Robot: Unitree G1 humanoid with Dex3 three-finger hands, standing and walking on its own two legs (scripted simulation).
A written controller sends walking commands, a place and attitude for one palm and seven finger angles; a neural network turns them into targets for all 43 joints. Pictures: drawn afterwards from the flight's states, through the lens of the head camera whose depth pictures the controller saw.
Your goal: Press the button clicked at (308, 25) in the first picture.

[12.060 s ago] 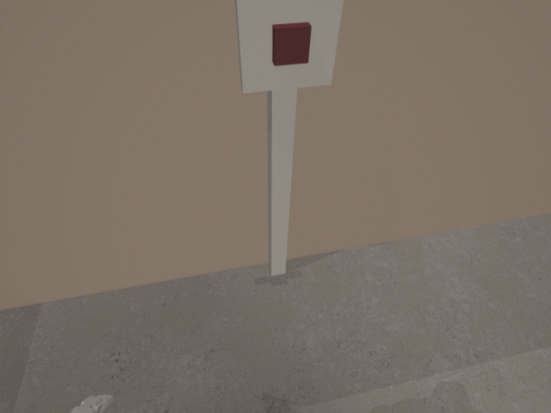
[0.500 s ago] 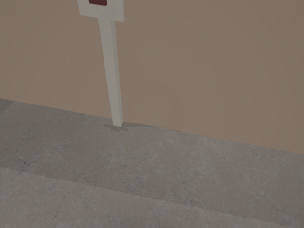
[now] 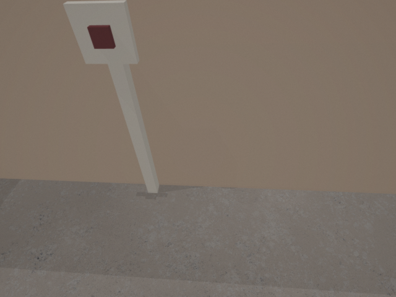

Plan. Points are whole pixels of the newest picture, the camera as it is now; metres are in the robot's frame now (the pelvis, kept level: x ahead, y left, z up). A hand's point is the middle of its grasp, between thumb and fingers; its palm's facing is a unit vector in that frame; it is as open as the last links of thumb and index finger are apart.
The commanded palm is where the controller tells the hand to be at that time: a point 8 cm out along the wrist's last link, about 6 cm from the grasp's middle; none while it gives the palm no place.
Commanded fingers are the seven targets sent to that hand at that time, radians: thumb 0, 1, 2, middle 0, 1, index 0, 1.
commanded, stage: take the last steps up to it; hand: left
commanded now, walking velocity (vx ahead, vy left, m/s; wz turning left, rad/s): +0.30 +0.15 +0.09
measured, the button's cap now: (102, 36) +0.86 +0.35 +0.19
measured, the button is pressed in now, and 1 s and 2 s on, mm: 0 0 0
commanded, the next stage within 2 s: come to a stop and stand still in 0.78 s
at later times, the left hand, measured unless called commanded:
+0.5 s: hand out of the picture +0.06 +0.28 -0.20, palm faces +0.15 -0.98 -0.15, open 7.4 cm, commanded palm none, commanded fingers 0.00 0.90 0.90 -0.20 -0.30 -0.20 -0.30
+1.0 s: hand (108, 204) +0.43 +0.31 -0.17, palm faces -0.05 -0.99 -0.16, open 7.4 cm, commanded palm none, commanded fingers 0.00 0.90 0.90 -0.20 -0.30 -0.20 -0.30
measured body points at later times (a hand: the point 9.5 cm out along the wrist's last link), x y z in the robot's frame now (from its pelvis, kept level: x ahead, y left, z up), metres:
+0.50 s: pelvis +0.17 +0.13 -0.03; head +0.21 +0.16 +0.42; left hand +0.05 +0.33 -0.18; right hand +0.29 -0.10 -0.16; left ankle +0.24 +0.22 -0.74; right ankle +0.02 -0.05 -0.64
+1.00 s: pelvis +0.33 +0.16 +0.00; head +0.35 +0.16 +0.45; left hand +0.44 +0.36 -0.15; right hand +0.23 -0.03 -0.16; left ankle +0.25 +0.22 -0.74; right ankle +0.40 +0.03 -0.73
